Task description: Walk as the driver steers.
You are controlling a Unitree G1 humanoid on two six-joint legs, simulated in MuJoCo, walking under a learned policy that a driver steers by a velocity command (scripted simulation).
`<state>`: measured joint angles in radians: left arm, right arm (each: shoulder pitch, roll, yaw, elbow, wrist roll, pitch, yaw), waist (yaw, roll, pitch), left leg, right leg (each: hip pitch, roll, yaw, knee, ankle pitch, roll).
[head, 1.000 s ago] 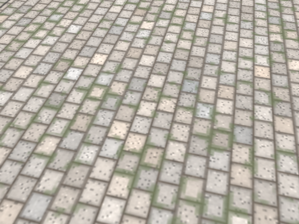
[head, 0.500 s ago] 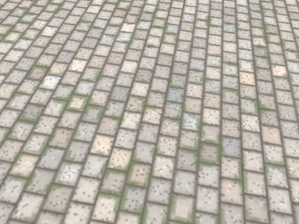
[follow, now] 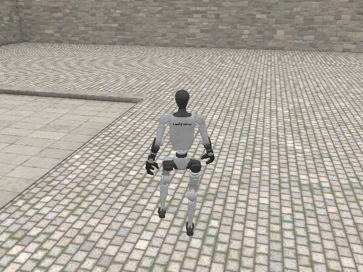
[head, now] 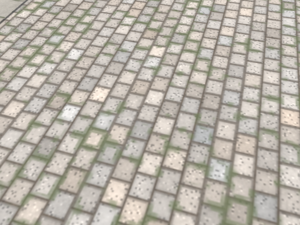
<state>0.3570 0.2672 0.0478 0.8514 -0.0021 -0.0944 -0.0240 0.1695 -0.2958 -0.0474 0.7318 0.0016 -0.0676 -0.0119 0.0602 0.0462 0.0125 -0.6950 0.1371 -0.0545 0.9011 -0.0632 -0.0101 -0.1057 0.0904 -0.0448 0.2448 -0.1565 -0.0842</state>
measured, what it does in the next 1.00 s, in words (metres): walks ahead: left foot, then right foot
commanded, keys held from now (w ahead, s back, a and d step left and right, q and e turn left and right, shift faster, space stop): w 0.46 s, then w+e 0.54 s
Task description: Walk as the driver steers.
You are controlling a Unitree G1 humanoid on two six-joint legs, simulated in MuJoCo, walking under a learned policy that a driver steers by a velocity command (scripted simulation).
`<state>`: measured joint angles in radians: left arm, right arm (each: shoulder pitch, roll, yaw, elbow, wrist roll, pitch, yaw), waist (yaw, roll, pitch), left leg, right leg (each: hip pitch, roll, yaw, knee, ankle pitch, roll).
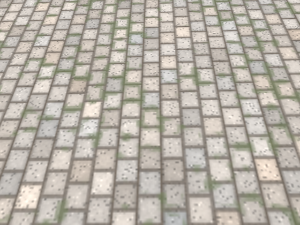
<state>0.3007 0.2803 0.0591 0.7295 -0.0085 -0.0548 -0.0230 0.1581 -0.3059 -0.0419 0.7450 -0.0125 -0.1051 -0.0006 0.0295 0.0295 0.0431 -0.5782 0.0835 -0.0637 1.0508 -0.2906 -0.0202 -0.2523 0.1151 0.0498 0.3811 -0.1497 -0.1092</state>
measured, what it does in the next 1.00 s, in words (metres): walks ahead, turning right: left foot, then right foot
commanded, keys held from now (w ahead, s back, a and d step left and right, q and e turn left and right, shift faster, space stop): w+e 0.42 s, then e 0.58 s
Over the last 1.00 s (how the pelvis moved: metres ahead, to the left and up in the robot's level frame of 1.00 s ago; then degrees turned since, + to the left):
0.56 -0.03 0.00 -15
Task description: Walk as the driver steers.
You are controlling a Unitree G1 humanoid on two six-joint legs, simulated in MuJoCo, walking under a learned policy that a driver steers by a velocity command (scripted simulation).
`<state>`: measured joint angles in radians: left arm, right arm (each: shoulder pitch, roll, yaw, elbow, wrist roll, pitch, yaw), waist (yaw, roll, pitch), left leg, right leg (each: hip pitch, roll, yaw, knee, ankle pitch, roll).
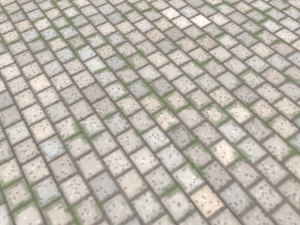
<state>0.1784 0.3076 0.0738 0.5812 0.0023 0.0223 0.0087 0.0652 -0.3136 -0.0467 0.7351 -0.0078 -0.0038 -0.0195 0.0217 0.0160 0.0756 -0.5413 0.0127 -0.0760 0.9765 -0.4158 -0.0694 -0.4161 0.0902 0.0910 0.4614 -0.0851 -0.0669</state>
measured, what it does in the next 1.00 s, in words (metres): steps on the spot, turning left: left foot, then left foot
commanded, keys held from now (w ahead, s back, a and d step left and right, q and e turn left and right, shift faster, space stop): q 1.00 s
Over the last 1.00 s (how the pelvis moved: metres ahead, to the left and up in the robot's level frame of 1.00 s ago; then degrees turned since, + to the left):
0.40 -0.04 -0.01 -35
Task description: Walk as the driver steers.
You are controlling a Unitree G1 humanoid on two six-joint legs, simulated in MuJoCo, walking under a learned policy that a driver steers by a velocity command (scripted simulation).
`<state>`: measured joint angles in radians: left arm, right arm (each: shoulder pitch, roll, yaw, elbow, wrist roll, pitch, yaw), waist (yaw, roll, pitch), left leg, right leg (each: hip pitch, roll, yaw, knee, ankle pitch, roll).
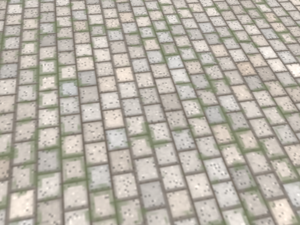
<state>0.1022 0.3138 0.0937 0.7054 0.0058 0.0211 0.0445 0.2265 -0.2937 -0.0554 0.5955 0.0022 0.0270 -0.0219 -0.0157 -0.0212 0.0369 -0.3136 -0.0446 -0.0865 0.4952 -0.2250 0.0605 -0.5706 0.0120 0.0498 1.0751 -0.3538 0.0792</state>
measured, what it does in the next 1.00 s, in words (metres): steps on the spot: right foot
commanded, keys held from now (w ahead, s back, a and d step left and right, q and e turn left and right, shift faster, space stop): no key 1.00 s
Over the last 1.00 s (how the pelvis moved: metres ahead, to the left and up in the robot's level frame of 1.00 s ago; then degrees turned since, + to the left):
0.03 0.09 0.01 24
